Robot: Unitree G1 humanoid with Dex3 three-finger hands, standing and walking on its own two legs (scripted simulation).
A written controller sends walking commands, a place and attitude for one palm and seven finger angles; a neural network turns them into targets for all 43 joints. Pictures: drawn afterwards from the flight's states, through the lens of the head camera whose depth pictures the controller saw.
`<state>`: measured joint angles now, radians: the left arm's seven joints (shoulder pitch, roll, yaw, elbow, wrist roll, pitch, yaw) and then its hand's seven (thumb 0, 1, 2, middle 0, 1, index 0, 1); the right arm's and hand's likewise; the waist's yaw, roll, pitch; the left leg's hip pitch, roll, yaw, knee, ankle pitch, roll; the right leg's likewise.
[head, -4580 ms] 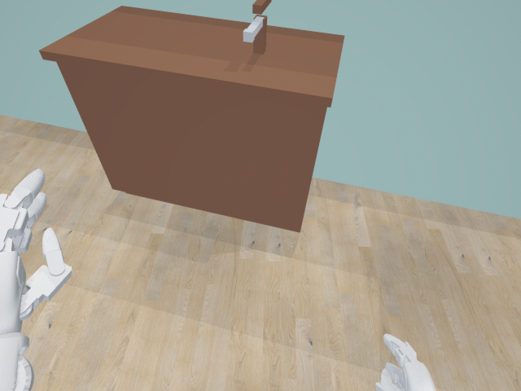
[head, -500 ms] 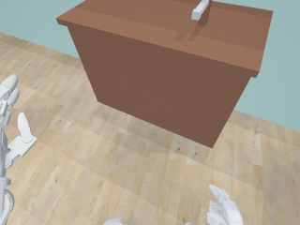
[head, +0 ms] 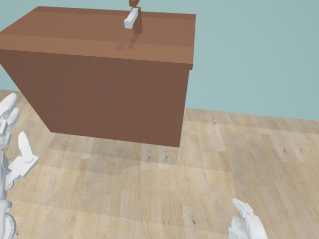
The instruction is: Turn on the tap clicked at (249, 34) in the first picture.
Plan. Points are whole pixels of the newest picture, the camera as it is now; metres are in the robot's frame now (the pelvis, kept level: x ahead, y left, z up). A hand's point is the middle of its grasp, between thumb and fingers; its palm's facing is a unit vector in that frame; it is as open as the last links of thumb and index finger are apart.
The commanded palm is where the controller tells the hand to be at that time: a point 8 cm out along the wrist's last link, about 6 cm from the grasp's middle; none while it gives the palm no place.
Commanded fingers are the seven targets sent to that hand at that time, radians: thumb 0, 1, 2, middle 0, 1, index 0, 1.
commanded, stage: turn to face it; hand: left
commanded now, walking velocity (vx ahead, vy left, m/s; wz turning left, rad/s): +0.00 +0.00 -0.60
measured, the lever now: (128, 23) +0.86 +0.22 +0.13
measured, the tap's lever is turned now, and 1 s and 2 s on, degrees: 0 0 0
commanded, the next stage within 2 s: take the last steps up to it in 0.60 s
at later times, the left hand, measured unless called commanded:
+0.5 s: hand (84, 167) +0.20 +0.15 +0.18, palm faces +0.19 -0.88 -0.42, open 7.4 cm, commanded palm +0.16 +0.20 +0.19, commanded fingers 0.00 0.90 0.90 -0.20 -0.30 -0.20 -0.30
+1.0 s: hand (112, 195) +0.15 +0.09 +0.19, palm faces +0.10 -0.87 -0.48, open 7.4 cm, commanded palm +0.12 +0.15 +0.19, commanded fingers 0.00 0.90 0.90 -0.20 -0.30 -0.20 -0.30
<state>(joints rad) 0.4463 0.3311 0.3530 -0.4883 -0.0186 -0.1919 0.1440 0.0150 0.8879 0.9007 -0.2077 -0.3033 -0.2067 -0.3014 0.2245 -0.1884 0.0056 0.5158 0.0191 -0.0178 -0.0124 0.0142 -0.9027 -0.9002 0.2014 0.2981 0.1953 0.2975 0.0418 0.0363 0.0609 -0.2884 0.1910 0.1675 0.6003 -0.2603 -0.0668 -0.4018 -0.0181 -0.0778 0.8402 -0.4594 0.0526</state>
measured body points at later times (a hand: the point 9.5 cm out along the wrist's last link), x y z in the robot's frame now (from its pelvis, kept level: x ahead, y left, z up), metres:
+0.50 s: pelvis -0.07 -0.03 +0.00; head -0.05 -0.03 +0.45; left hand +0.18 +0.20 +0.20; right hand +0.03 -0.32 -0.07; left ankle -0.03 +0.10 -0.73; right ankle -0.02 -0.12 -0.71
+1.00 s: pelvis -0.12 -0.06 +0.01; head -0.11 -0.07 +0.46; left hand +0.14 +0.14 +0.21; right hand -0.09 -0.35 -0.09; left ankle -0.08 +0.06 -0.72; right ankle -0.11 -0.16 -0.73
